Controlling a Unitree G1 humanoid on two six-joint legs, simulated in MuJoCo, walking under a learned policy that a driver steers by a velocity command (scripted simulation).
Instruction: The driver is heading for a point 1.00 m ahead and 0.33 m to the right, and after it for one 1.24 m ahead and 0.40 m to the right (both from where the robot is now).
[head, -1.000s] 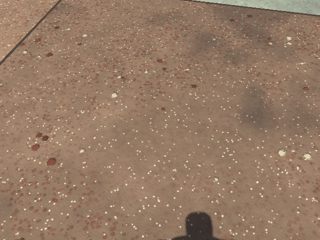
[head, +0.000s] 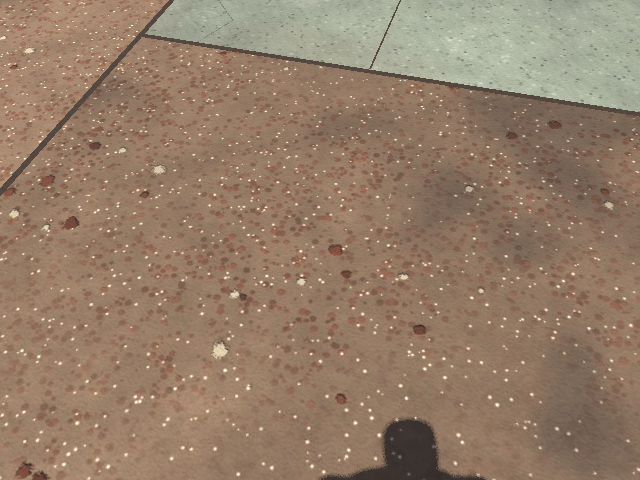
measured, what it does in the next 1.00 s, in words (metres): walks ahead, turning right: left foot, then right foot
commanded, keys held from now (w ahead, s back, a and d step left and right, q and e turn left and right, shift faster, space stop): w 0.08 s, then w+e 0.50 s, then e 0.42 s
